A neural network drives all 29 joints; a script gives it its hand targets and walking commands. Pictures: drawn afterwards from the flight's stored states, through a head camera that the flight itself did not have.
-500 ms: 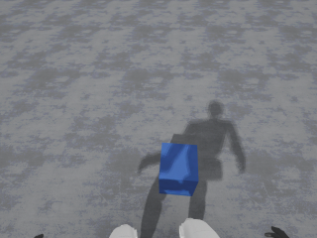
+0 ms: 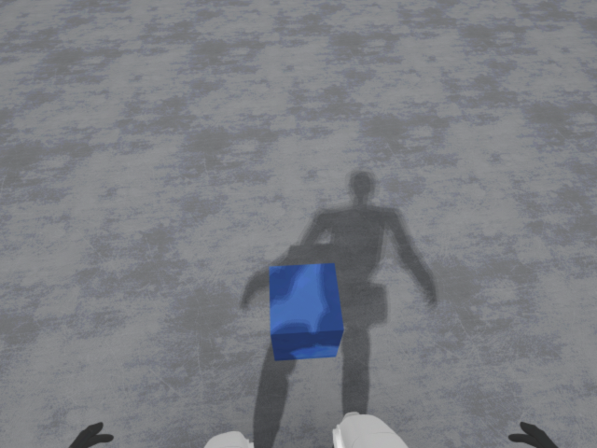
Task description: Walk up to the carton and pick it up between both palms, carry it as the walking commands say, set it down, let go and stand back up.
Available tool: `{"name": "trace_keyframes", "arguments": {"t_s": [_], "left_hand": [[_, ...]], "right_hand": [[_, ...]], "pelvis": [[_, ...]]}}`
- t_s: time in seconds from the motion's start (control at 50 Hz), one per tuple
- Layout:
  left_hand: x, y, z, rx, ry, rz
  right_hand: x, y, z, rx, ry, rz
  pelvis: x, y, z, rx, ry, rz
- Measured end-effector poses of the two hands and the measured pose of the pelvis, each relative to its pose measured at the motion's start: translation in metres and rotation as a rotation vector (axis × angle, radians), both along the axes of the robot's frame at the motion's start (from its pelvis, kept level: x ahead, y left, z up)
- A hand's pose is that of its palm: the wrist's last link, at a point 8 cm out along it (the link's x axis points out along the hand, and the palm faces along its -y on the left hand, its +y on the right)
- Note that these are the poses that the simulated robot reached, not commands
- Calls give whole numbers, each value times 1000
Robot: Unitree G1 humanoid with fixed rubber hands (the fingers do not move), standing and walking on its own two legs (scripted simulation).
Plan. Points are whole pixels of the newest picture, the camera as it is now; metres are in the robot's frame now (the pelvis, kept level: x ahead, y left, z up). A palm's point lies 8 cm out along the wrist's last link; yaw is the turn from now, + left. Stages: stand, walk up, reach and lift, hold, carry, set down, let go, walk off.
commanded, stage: walk up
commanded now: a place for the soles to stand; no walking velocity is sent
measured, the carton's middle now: (303, 313) +0.53 -0.02 -0.61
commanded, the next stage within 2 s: none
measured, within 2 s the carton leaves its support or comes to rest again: neither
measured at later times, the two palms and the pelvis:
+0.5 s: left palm out of the picture +0.14 +0.29 -0.08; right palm out of the picture +0.09 -0.30 -0.08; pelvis +0.02 +0.01 +0.04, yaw -1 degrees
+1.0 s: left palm out of the picture +0.12 +0.31 -0.09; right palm (531, 435) +0.13 -0.29 -0.07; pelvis +0.03 +0.02 +0.04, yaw -2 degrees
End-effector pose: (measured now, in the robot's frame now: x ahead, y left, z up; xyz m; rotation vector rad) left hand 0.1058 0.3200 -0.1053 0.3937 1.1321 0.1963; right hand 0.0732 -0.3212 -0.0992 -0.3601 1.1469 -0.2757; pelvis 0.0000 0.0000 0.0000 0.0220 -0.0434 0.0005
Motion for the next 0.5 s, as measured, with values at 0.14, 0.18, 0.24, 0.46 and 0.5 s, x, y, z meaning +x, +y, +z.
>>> {"name": "trace_keyframes", "arguments": {"t_s": [0.14, 0.18, 0.24, 0.46, 0.5], "left_hand": [[10, -30, 10, -44, 24, -19], [14, -36, 13, -52, 21, -19], [19, -42, 17, -63, 20, -16], [34, -36, 24, -88, 25, -11], [36, -32, 23, -89, 30, -12]], "right_hand": [[1, 1, -2, 44, 20, -8], [1, 1, -2, 54, 27, -16], [2, 2, 0, 66, 39, -28], [10, 16, 14, 66, 58, -36], [13, 20, 17, 63, 57, -36]], "pelvis": [[6, -5, 13, 12, 13, -11], [8, -6, 16, 16, 14, -12], [11, -6, 21, 19, 15, -11], [19, 5, 34, 1, 28, -23], [21, 8, 36, -3, 27, -26]]}}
